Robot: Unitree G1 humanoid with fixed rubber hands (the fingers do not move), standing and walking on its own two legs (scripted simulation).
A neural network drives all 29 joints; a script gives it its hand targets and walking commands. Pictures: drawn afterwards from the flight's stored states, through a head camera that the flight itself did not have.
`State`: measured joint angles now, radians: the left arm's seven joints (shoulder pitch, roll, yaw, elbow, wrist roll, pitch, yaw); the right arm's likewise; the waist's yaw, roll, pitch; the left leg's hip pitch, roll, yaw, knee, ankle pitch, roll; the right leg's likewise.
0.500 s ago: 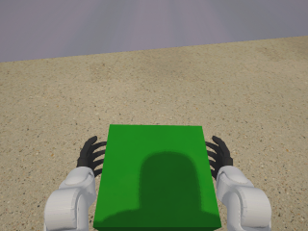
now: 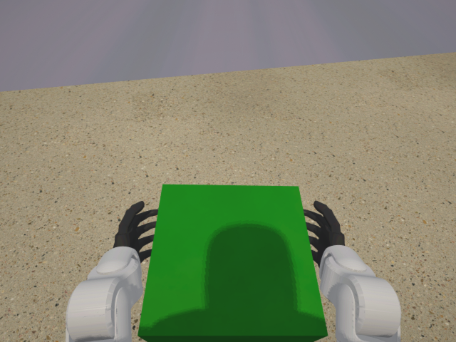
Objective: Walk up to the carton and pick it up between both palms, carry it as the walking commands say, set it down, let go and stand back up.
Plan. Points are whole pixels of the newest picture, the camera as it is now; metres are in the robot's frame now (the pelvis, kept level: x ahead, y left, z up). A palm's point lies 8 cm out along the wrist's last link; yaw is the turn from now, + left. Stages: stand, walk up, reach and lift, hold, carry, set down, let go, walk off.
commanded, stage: carry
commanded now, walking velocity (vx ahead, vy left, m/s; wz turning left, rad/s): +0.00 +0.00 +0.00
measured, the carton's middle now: (228, 276) +0.23 +0.00 +0.02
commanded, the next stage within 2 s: none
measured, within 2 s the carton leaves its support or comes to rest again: neither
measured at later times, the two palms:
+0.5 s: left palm (129, 274) +0.21 +0.15 +0.08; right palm (328, 261) +0.23 -0.15 +0.08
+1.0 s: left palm (103, 306) +0.16 +0.17 +0.09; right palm (302, 239) +0.26 -0.12 +0.09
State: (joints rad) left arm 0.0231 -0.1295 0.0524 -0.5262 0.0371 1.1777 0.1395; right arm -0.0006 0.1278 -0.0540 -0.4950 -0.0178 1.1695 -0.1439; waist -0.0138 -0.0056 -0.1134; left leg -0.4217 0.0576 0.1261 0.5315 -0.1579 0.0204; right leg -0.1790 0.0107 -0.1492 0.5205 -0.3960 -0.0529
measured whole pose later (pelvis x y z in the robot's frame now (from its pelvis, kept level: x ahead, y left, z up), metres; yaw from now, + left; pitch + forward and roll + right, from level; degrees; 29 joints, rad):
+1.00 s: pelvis -0.02 -0.05 -0.01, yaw +17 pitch +2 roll +1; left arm 0.03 -0.13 0.04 -0.64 0.04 1.16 0.13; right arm -0.01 0.13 -0.04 -0.60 -0.03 1.17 -0.12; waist 0.00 -0.04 0.00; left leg -0.41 0.05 0.15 0.86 -0.45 0.01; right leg -0.23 -0.06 -0.39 0.68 -0.44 -0.10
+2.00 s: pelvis +0.06 -0.25 -0.01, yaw +52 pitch +2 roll +0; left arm 0.01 -0.13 0.02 -0.57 0.03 1.15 0.14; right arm 0.01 0.13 -0.07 -0.59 -0.05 1.17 -0.11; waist 0.01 0.05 -0.02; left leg -0.46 0.08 0.03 0.77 -0.43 -0.04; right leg -0.38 -0.10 -0.12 0.61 -0.23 0.02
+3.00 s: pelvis -0.13 -0.54 +0.00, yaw +55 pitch +3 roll +1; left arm 0.03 -0.13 0.05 -0.55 0.04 1.16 0.13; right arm -0.01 0.13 -0.04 -0.51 -0.03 1.16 -0.13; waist 0.00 -0.05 -0.05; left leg -0.27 -0.02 0.08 0.54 -0.32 0.02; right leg -0.56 -0.08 -0.07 0.62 -0.25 0.02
